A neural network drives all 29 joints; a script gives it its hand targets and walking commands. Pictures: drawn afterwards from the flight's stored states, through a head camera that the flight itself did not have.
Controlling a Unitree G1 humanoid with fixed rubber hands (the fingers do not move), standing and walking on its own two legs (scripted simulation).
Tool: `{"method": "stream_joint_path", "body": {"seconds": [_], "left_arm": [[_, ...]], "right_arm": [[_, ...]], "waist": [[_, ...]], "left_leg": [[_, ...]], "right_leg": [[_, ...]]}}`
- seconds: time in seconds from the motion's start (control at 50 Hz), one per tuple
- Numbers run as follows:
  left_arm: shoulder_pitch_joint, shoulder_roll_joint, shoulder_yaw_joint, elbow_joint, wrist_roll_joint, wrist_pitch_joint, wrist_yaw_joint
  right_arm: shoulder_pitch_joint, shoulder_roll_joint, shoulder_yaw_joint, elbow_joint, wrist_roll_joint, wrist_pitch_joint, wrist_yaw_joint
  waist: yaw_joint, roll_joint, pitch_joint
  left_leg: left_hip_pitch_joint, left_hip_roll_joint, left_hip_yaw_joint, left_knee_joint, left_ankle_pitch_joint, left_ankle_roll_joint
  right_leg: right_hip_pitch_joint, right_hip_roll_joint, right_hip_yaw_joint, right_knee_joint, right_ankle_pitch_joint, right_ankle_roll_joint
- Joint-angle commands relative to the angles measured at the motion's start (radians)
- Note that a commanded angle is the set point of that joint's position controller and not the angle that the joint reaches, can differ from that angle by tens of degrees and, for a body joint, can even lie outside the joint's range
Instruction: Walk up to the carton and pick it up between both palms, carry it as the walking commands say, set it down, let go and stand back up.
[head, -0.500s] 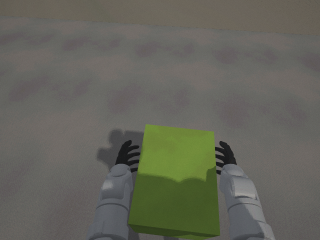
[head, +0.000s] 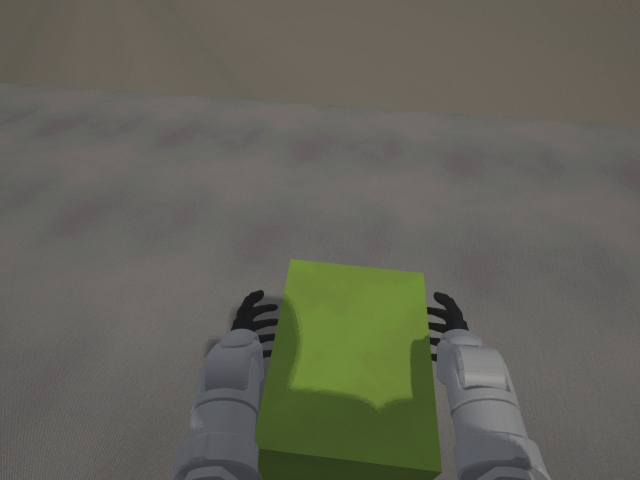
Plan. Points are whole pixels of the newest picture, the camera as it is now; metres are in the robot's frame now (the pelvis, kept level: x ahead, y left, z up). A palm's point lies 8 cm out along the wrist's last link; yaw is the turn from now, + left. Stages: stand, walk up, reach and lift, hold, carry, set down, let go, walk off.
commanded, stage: reach and lift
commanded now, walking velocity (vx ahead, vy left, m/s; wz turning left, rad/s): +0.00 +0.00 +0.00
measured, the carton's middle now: (345, 379) +0.30 -0.02 -0.03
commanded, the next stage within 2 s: hold in 1.12 s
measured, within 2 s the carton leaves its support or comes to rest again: neither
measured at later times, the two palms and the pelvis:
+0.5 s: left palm (242, 343) +0.31 +0.12 +0.04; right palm (448, 336) +0.31 -0.16 +0.05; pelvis +0.01 -0.01 +0.00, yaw +0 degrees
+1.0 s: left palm (239, 360) +0.29 +0.12 +0.04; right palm (452, 344) +0.29 -0.15 +0.05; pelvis +0.01 -0.02 +0.00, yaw +1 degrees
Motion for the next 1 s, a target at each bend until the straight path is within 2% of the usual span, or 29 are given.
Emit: {"method": "stream_joint_path", "body": {"seconds": [0.0, 0.02, 0.04, 0.1, 0.12, 0.16, 0.22, 0.24, 0.26, 0.3, 0.32, 0.34, 0.36, 0.4, 0.42, 0.44, 0.46, 0.48, 0.58, 0.6, 0.66, 0.7, 0.72, 0.74, 0.76, 0.8, 0.84, 0.86, 0.98], "left_arm": [[-0.762, -1.034, -0.576, -0.008, -0.293, -0.047, -0.284], [-0.755, -1.037, -0.581, -0.011, -0.3, -0.048, -0.285], [-0.74, -1.053, -0.598, -0.019, -0.307, -0.047, -0.283], [-0.77, -1.053, -0.62, -0.047, -0.318, -0.047, -0.277], [-0.765, -1.059, -0.622, -0.049, -0.325, -0.046, -0.275], [-0.752, -1.043, -0.604, -0.011, -0.316, -0.036, -0.272], [-0.765, -1.059, -0.627, -0.053, -0.328, -0.043, -0.269], [-0.749, -1.057, -0.625, -0.062, -0.325, -0.042, -0.265], [-0.741, -1.052, -0.626, -0.067, -0.328, -0.04, -0.262], [-0.705, -1.034, -0.588, -0.037, -0.303, -0.031, -0.263], [-0.691, -1.031, -0.574, -0.022, -0.287, -0.027, -0.262], [-0.711, -1.036, -0.605, -0.05, -0.306, -0.03, -0.264], [-0.683, -1.036, -0.6, -0.049, -0.304, -0.026, -0.262], [-0.676, -1.052, -0.615, -0.089, -0.321, -0.025, -0.26], [-0.657, -1.046, -0.628, -0.105, -0.32, -0.024, -0.26], [-0.649, -1.049, -0.631, -0.122, -0.328, -0.026, -0.261], [-0.639, -1.041, -0.63, -0.122, -0.321, -0.024, -0.257], [-0.618, -1.046, -0.626, -0.131, -0.324, -0.021, -0.258], [-0.525, -1.038, -0.635, -0.12, -0.32, -0.001, -0.267], [-0.499, -1.043, -0.633, -0.141, -0.327, -0.002, -0.269], [-0.517, -1.04, -0.678, -0.191, -0.349, 0.0, -0.274], [-0.494, -1.036, -0.663, -0.171, -0.346, 0.001, -0.276], [-0.505, -1.031, -0.659, -0.181, -0.34, 0.002, -0.273], [-0.494, -1.031, -0.669, -0.186, -0.34, 0.003, -0.273], [-0.5, -1.028, -0.667, -0.199, -0.349, -0.001, -0.275], [-0.533, -1.027, -0.677, -0.219, -0.357, -0.004, -0.278], [-0.518, -1.022, -0.65, -0.181, -0.35, 0.001, -0.281], [-0.548, -1.019, -0.658, -0.204, -0.357, -0.003, -0.28], [-0.61, -1.011, -0.644, -0.188, -0.359, -0.007, -0.286]], "right_arm": [[-0.809, 1.072, 0.586, -0.037, 0.31, -0.061, 0.338], [-0.825, 1.076, 0.6, -0.071, 0.316, -0.067, 0.335], [-0.829, 1.073, 0.604, -0.081, 0.324, -0.07, 0.337], [-0.789, 1.073, 0.592, -0.051, 0.315, -0.072, 0.339], [-0.805, 1.065, 0.599, -0.067, 0.321, -0.074, 0.337], [-0.796, 1.058, 0.579, -0.039, 0.31, -0.067, 0.337], [-0.777, 1.076, 0.588, -0.043, 0.325, -0.073, 0.341], [-0.788, 1.077, 0.605, -0.05, 0.337, -0.073, 0.343], [-0.771, 1.075, 0.61, -0.058, 0.333, -0.069, 0.345], [-0.745, 1.062, 0.586, -0.03, 0.318, -0.058, 0.347], [-0.744, 1.059, 0.574, -0.024, 0.31, -0.062, 0.35], [-0.725, 1.078, 0.582, -0.028, 0.318, -0.062, 0.35], [-0.733, 1.075, 0.594, -0.049, 0.329, -0.065, 0.351], [-0.728, 1.075, 0.631, -0.091, 0.343, -0.058, 0.348], [-0.719, 1.088, 0.639, -0.103, 0.349, -0.062, 0.347], [-0.696, 1.083, 0.655, -0.132, 0.351, -0.059, 0.343], [-0.693, 1.089, 0.659, -0.114, 0.354, -0.053, 0.343], [-0.698, 1.086, 0.666, -0.142, 0.36, -0.056, 0.342], [-0.567, 1.067, 0.649, -0.15, 0.332, -0.033, 0.326], [-0.588, 1.065, 0.666, -0.187, 0.339, -0.034, 0.324], [-0.537, 1.068, 0.677, -0.201, 0.344, -0.03, 0.321], [-0.552, 1.056, 0.676, -0.207, 0.345, -0.027, 0.322], [-0.552, 1.063, 0.668, -0.191, 0.34, -0.026, 0.327], [-0.525, 1.064, 0.668, -0.193, 0.337, -0.025, 0.329], [-0.537, 1.065, 0.671, -0.196, 0.343, -0.024, 0.329], [-0.535, 1.085, 0.673, -0.182, 0.345, -0.021, 0.332], [-0.551, 1.088, 0.672, -0.175, 0.348, -0.015, 0.331], [-0.559, 1.096, 0.67, -0.181, 0.342, -0.016, 0.332], [-0.567, 1.105, 0.636, -0.106, 0.341, -0.013, 0.342]], "waist": [[0.004, -0.016, -0.341], [0.0, -0.022, -0.351], [-0.007, 0.006, -0.389], [-0.022, 0.009, -0.415], [-0.012, -0.004, -0.415], [-0.019, 0.0, -0.358], [-0.016, 0.021, -0.422], [0.001, 0.024, -0.423], [0.003, -0.006, -0.415], [0.013, 0.001, -0.362], [0.012, 0.027, -0.367], [-0.003, 0.001, -0.366], [0.018, 0.023, -0.374], [0.034, 0.0, -0.412], [0.022, 0.008, -0.442], [0.032, -0.012, -0.453], [0.032, 0.009, -0.445], [0.052, 0.005, -0.442], [0.017, 0.009, -0.374], [0.026, 0.003, -0.377], [0.002, 0.01, -0.387], [0.005, 0.009, -0.348], [0.022, 0.009, -0.335], [0.007, 0.009, -0.354], [0.021, -0.002, -0.342], [0.018, 0.004, -0.346], [0.036, -0.005, -0.338], [0.024, -0.018, -0.343], [0.04, 0.006, -0.332]], "left_leg": [[0.008, 0.023, -0.022, -0.145, 0.038, -0.014], [0.017, 0.016, -0.013, -0.14, 0.051, -0.015], [0.028, 0.021, -0.017, -0.146, 0.087, -0.023], [0.055, 0.018, -0.02, -0.134, 0.152, -0.041], [0.051, 0.019, -0.03, -0.132, 0.162, -0.038], [0.022, 0.02, -0.023, -0.143, 0.103, -0.036], [0.043, 0.018, -0.026, -0.138, 0.165, -0.043], [0.035, 0.02, -0.026, -0.142, 0.176, -0.044], [0.035, 0.02, -0.028, -0.14, 0.18, -0.038], [0.027, 0.019, -0.025, -0.154, 0.15, -0.037], [0.021, 0.017, -0.02, -0.158, 0.141, -0.038], [0.042, 0.018, -0.025, -0.152, 0.148, -0.037], [0.035, 0.013, -0.022, -0.151, 0.201, -0.041], [0.061, 0.008, -0.024, -0.141, 0.264, -0.04], [0.075, 0.011, -0.024, -0.14, 0.27, -0.042], [0.083, 0.003, -0.025, -0.134, 0.303, -0.036], [0.095, 0.008, -0.019, -0.137, 0.288, -0.037], [0.071, 0.002, -0.022, -0.143, 0.303, -0.037], [0.095, -0.004, -0.03, -0.151, 0.323, -0.037], [0.087, -0.007, -0.029, -0.156, 0.333, -0.033], [0.114, 0.0, -0.036, -0.144, 0.37, -0.04], [0.097, 0.002, -0.046, -0.15, 0.328, -0.033], [0.082, 0.002, -0.044, -0.159, 0.315, -0.034], [0.099, 0.002, -0.043, -0.152, 0.32, -0.035], [0.083, -0.001, -0.042, -0.151, 0.311, -0.032], [0.082, -0.001, -0.043, -0.149, 0.282, -0.029], [0.045, -0.004, -0.039, -0.149, 0.249, -0.021], [0.056, -0.008, -0.036, -0.146, 0.234, -0.021], [0.02, -0.008, -0.027, -0.148, 0.182, -0.02]], "right_leg": [[0.076, 0.012, -0.017, -0.085, 0.017, -0.013], [0.074, 0.015, -0.02, -0.079, 0.033, -0.01], [0.095, 0.018, -0.02, -0.069, 0.067, -0.015], [0.092, 0.019, -0.02, -0.071, 0.116, -0.013], [0.094, 0.02, -0.016, -0.066, 0.122, -0.012], [0.088, 0.018, -0.023, -0.072, 0.076, -0.014], [0.111, 0.021, -0.02, -0.072, 0.131, -0.017], [0.124, 0.021, -0.024, -0.068, 0.144, -0.012], [0.124, 0.023, -0.027, -0.064, 0.149, -0.01], [0.1, 0.016, -0.019, -0.073, 0.122, -0.011], [0.11, 0.012, -0.019, -0.074, 0.119, -0.014], [0.098, 0.02, -0.021, -0.08, 0.127, -0.016], [0.123, 0.019, -0.018, -0.073, 0.178, -0.014], [0.14, 0.023, -0.017, -0.073, 0.231, -0.009], [0.149, 0.02, -0.016, -0.071, 0.244, -0.006], [0.154, 0.018, -0.012, -0.073, 0.275, -0.002], [0.14, 0.012, -0.014, -0.072, 0.264, -0.003], [0.156, 0.019, -0.012, -0.073, 0.28, -0.002], [0.148, 0.014, -0.002, -0.101, 0.322, 0.001], [0.162, 0.016, -0.006, -0.099, 0.33, 0.005], [0.161, 0.014, 0.0, -0.1, 0.365, 0.002], [0.145, 0.013, -0.006, -0.107, 0.312, 0.003], [0.145, 0.018, -0.007, -0.111, 0.284, -0.001], [0.148, 0.015, -0.004, -0.113, 0.294, -0.002], [0.151, 0.015, -0.002, -0.111, 0.292, -0.002], [0.146, 0.015, 0.004, -0.111, 0.27, -0.005], [0.169, 0.013, 0.007, -0.108, 0.248, -0.004], [0.153, 0.012, 0.005, -0.109, 0.24, -0.002], [0.136, 0.005, 0.01, -0.106, 0.177, -0.011]]}}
